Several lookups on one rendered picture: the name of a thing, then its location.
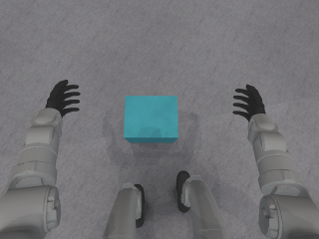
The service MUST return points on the right robot hand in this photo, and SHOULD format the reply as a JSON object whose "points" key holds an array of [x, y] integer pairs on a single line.
{"points": [[255, 105]]}

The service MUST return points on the robot left forearm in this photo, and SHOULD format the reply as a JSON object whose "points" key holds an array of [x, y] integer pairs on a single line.
{"points": [[36, 164]]}

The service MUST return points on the robot right forearm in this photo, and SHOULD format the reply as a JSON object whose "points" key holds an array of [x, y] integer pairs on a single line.
{"points": [[277, 172]]}

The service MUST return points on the right robot upper arm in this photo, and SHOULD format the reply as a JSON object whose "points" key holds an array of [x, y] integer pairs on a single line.
{"points": [[288, 217]]}

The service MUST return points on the robot left foot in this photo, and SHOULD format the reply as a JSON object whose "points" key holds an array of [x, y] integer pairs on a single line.
{"points": [[140, 221]]}

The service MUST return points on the left robot upper arm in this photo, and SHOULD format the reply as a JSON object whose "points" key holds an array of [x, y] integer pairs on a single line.
{"points": [[29, 212]]}

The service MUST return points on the left robot thigh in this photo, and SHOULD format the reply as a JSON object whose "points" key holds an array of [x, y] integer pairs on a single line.
{"points": [[122, 220]]}

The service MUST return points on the left robot hand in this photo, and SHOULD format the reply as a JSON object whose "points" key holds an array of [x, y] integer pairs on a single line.
{"points": [[57, 98]]}

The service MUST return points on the carton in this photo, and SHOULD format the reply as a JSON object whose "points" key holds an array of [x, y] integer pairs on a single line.
{"points": [[151, 119]]}

